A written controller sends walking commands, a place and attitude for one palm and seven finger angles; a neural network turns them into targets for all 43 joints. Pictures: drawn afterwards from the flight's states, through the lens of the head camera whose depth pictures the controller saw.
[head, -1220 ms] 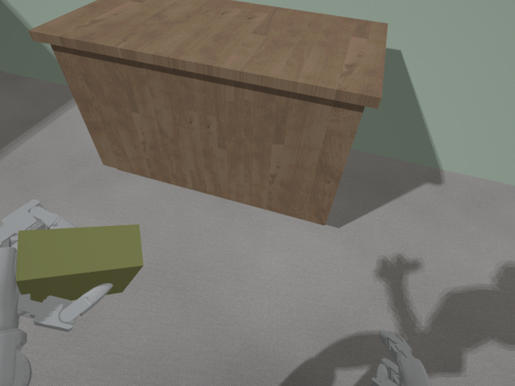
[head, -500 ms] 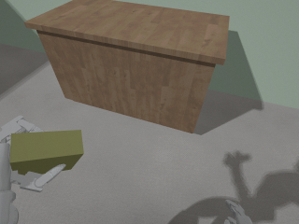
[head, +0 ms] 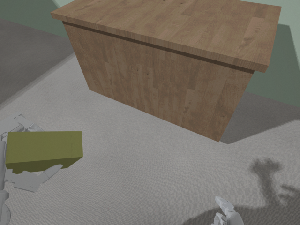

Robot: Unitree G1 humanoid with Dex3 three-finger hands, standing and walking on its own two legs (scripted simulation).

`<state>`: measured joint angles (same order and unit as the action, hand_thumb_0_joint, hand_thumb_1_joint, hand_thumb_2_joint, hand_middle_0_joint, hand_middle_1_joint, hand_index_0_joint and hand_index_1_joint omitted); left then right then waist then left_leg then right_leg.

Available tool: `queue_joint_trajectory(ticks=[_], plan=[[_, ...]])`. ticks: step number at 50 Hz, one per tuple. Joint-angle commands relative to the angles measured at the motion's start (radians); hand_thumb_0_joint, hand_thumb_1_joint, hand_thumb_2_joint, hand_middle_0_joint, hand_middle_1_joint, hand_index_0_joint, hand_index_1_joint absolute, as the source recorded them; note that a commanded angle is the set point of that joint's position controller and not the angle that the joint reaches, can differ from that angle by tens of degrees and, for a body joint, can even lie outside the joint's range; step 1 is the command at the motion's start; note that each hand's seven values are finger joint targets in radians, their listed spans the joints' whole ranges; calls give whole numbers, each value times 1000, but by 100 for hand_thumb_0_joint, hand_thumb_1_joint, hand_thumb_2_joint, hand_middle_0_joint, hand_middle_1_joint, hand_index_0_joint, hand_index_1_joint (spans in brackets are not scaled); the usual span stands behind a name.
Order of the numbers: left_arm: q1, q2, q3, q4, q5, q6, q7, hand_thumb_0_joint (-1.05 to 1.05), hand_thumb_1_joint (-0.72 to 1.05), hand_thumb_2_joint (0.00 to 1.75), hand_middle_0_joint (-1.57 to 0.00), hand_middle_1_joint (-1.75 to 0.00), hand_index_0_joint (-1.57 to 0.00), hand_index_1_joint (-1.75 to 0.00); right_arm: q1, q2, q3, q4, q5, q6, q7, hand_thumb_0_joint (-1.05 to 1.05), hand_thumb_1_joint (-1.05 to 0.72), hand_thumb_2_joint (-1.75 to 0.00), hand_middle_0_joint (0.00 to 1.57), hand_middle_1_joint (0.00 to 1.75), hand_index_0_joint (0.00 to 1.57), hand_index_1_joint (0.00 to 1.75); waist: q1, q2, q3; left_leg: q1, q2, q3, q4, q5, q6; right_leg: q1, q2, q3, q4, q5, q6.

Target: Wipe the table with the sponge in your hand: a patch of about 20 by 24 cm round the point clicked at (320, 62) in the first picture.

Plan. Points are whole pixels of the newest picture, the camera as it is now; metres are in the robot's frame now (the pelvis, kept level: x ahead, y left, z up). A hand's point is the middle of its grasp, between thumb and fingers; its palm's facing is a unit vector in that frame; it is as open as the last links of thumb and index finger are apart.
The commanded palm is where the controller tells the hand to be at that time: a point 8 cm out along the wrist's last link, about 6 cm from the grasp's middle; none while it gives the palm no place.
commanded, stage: walk to a spot facing it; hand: left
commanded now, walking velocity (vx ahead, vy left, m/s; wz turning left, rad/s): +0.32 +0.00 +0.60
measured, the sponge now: (53, 153) +0.23 +0.20 +0.16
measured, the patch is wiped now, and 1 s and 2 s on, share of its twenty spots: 0.00 0.00 0.00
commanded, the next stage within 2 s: turn to face it in 0.44 s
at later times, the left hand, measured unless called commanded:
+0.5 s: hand (34, 100) +0.34 +0.28 +0.19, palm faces +0.54 -0.69 -0.48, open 9.3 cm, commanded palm +0.25 +0.31 +0.19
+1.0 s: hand (89, 71) +0.45 +0.19 +0.18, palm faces +0.52 -0.75 -0.40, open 9.3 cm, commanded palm +0.37 +0.23 +0.19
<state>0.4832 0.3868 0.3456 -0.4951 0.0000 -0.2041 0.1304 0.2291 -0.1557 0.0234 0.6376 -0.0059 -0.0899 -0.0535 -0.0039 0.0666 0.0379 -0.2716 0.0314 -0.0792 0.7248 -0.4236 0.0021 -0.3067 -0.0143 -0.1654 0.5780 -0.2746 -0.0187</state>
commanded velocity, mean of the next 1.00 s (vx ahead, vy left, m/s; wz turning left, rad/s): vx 0.12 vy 0.00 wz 0.01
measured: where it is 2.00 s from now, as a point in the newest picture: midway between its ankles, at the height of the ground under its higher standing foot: outside the picture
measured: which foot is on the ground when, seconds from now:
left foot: up 0.00-0.40, down 0.42-0.84, up 0.86-1.00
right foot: down 0.00-0.42, up 0.44-0.82, down 0.84-1.00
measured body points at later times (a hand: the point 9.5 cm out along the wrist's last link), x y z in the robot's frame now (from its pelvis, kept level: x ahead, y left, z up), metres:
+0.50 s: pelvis +0.16 +0.01 -0.01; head +0.20 +0.02 +0.43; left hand +0.31 +0.31 +0.21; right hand +0.39 -0.18 -0.09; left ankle +0.21 +0.11 -0.73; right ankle +0.08 -0.12 -0.63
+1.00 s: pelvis +0.25 -0.07 +0.00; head +0.29 -0.09 +0.45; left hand +0.42 +0.22 +0.20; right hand +0.50 -0.26 -0.08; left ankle +0.19 +0.07 -0.64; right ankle +0.32 -0.12 -0.73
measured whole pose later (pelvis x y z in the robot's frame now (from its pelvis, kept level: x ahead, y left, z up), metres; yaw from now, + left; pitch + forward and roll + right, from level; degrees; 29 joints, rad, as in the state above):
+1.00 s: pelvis +0.25 -0.07 +0.00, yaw +9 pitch -1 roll +2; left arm 0.34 0.31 0.31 -0.44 -0.01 -0.18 0.13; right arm 0.08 -0.22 0.00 0.59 0.00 -0.07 -0.04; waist 0.02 0.02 0.09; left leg -0.46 0.04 0.03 1.15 -0.45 -0.07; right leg -0.36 0.03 -0.07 0.59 -0.22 -0.10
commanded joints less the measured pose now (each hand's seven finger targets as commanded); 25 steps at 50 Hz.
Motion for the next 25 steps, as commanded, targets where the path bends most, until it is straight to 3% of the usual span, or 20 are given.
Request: queue_joint_trajectory(ticks=[1,2,3,4,6,9,13,16,17,18,19,20,21,22,23,24,25], plan=[[-87,165,150,-124,-27,-44,31,0,10,130,-120,-160,-120,-160,-111,-152,-83,-149,1,-22,-16,0,-90,-90,20,30,20,30,-2,-279,-134,-505,7,5,614,-33,2,385,-470,603,-314,-38,-142],[-17,171,161,-92,-29,-53,24,0,10,130,-120,-160,-120,-160,-115,-150,-79,-149,-1,-15,-13,0,-90,-90,20,30,20,30,5,-213,-79,-514,33,15,655,13,-14,330,-442,530,-305,22,-142],[25,174,168,-88,-20,-61,20,0,10,130,-120,-160,-120,-160,-125,-142,-67,-146,-5,3,-13,0,-90,-90,20,30,20,30,10,-150,-52,-512,49,28,669,48,-25,283,-391,400,-283,143,-118],[17,177,168,-98,-17,-62,16,0,10,130,-120,-160,-120,-160,-141,-132,-63,-146,0,22,-12,0,-90,-90,20,30,20,30,10,-145,-62,-512,51,46,658,65,-30,294,-359,290,-260,247,-96],[-46,165,144,-151,-13,-74,18,0,10,130,-120,-160,-120,-160,-148,-136,-64,-160,-7,30,-12,0,-90,-90,20,30,20,30,-2,-166,-48,-523,59,92,639,110,-43,289,-338,150,-254,411,-76],[-140,174,122,-254,-8,-80,33,0,10,130,-120,-160,-120,-160,-159,-142,-78,-181,-10,22,-15,0,-90,-90,20,30,20,30,-2,-149,-35,-448,86,153,421,143,-42,271,-345,69,-254,543,-79],[-64,188,168,-294,-11,-72,63,0,10,130,-120,-160,-120,-160,-109,-126,-83,-224,-5,11,-12,0,-90,-90,20,30,20,30,38,-210,-82,-376,58,288,121,141,-26,371,-339,16,-202,718,-83],[-10,183,188,-335,-18,-57,85,0,10,130,-120,-160,-120,-160,-92,-115,-86,-253,5,10,-13,0,-90,-90,20,30,20,30,45,-243,-159,-221,-19,380,-56,144,-8,389,-330,-32,-58,908,-69],[-7,181,186,-344,-20,-56,90,0,10,130,-120,-160,-120,-160,-85,-112,-88,-258,6,10,-15,0,-90,-90,20,30,20,30,34,-237,-193,-132,-56,401,-107,171,-2,357,-323,-56,38,943,-56],[-12,186,188,-349,-25,-57,94,0,10,130,-120,-160,-120,-160,-67,-114,-90,-257,5,10,-18,0,-90,-90,20,30,20,30,3,-214,-245,-9,-99,434,-180,225,3,314,-303,-100,173,944,-27],[17,162,162,-311,-32,-56,93,0,10,130,-120,-160,-120,-160,-47,-122,-95,-255,7,11,-24,0,-90,-90,20,30,20,30,-38,-151,-290,202,-78,384,-255,311,24,185,-283,-116,389,836,16],[-21,168,166,-365,-33,-75,91,0,10,130,-120,-160,-120,-160,-60,-127,-95,-256,4,10,-24,0,-90,-90,20,30,20,30,-40,0,-358,428,69,145,-261,461,115,-10,-192,-87,663,332,52],[-30,189,185,-384,-43,-84,89,0,10,130,-120,-160,-120,-160,-70,-151,-89,-265,7,3,-17,0,-90,-90,20,30,20,30,-11,214,-382,532,392,-359,-242,908,291,-273,-49,24,849,-377,88],[-107,250,207,-379,-25,-83,80,0,10,130,-120,-160,-120,-160,-60,-154,-80,-259,13,-8,3,0,-90,-90,20,30,20,30,-30,108,-300,462,464,-517,-288,924,346,-373,-42,153,933,-433,67],[-178,227,186,-297,-21,-63,45,0,10,130,-120,-160,-120,-160,-84,-188,-92,-248,15,-14,28,0,-90,-90,20,30,20,30,-36,-13,-160,292,404,-411,-335,775,285,-403,-78,178,893,-365,67],[-162,283,250,-338,-19,-74,44,0,10,130,-120,-160,-120,-160,-118,-191,-108,-230,29,-15,12,0,-90,-90,20,30,20,30,-3,76,-211,275,387,-346,-334,667,278,-391,-108,178,877,-313,81],[-121,261,240,-356,-22,-73,42,0,10,130,-120,-160,-120,-160,-108,-173,-107,-223,30,-9,10,0,-90,-90,20,30,20,30,-7,119,-204,203,349,-311,-345,557,266,-375,-113,174,865,-266,83]])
